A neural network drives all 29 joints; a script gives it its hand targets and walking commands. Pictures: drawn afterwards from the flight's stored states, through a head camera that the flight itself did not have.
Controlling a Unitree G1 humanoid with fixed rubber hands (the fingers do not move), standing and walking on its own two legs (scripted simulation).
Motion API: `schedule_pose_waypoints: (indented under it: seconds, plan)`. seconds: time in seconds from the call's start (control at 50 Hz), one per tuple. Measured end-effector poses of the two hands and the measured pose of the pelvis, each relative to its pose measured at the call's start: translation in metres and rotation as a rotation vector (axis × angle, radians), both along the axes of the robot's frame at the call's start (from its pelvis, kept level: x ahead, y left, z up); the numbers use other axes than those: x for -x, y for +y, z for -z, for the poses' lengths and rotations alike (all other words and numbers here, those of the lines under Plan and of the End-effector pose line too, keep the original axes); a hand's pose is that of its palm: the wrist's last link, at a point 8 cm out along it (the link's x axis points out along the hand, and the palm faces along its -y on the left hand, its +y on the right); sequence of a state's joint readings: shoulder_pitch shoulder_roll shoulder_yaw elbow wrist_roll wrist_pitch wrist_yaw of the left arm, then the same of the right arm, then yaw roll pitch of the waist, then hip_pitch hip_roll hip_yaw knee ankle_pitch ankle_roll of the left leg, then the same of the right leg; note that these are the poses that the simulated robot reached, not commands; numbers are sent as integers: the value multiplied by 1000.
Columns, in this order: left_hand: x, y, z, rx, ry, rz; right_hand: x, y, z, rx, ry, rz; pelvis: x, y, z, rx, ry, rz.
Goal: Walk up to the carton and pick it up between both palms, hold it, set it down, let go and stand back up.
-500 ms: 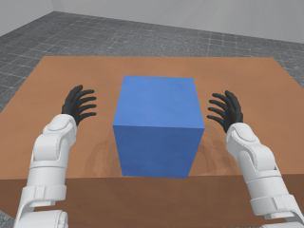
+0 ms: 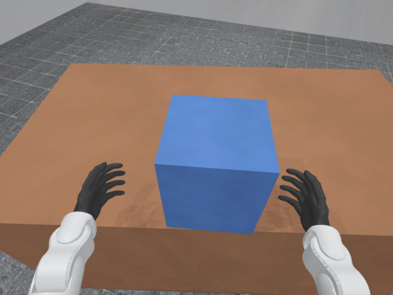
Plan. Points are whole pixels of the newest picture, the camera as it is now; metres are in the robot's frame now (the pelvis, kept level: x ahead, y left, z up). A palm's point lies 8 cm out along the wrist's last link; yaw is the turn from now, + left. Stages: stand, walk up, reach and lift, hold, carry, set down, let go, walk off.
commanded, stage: set down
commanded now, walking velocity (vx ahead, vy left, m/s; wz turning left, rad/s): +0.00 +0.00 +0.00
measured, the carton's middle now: (213, 167) +0.39 +0.04 +0.03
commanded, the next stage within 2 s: let go in 1.74 s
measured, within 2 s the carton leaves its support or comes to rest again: neither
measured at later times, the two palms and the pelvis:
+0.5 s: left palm (96, 258) +0.17 +0.24 +0.01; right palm (330, 275) +0.19 -0.17 +0.03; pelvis +0.01 -0.01 +0.00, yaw +0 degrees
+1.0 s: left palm (95, 271) +0.16 +0.25 -0.03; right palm (319, 289) +0.18 -0.17 -0.02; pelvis +0.01 +0.01 +0.00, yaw +0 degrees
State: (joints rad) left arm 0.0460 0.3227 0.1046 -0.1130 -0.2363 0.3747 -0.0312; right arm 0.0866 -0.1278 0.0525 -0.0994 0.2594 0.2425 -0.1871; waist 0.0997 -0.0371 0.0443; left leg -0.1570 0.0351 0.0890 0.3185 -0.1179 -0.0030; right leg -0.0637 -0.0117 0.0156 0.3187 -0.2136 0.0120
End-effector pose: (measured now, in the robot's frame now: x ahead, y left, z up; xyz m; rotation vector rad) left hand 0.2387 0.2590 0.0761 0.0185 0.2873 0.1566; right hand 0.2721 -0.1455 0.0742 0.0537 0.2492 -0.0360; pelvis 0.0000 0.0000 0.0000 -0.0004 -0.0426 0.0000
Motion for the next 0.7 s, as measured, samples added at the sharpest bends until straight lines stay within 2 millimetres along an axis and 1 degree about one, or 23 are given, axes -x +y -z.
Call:
schedule_pose_waypoints:
  seconds: [0.08,0.16,0.26,0.36,0.46,0.56,0.62,0.7]
  plan:
    - [4,-4,10,0,24,6,7,-5,7,2,13,12,-5,-1,0,-2,0,5]
    - [9,-10,18,1,29,13,16,-16,13,7,20,40,-9,-4,-1,-3,-4,1]
    - [29,-18,33,4,40,12,45,-26,26,-6,47,69,-14,-8,-1,-6,-12,9]
    - [51,-21,51,24,57,-11,69,-29,36,6,80,73,-15,-13,-1,-7,-10,5]
    - [65,-22,57,14,46,-7,79,-29,38,-12,61,82,-13,-14,-1,-7,-4,1]
    - [77,-20,69,4,90,28,90,-27,53,-2,93,93,-11,-10,0,-7,-16,-1]
    - [80,-16,75,10,103,32,96,-25,61,5,121,108,-10,-7,0,-8,-23,-1]
    - [80,-11,82,4,118,33,98,-24,69,17,138,115,-9,-1,1,-8,-33,7]
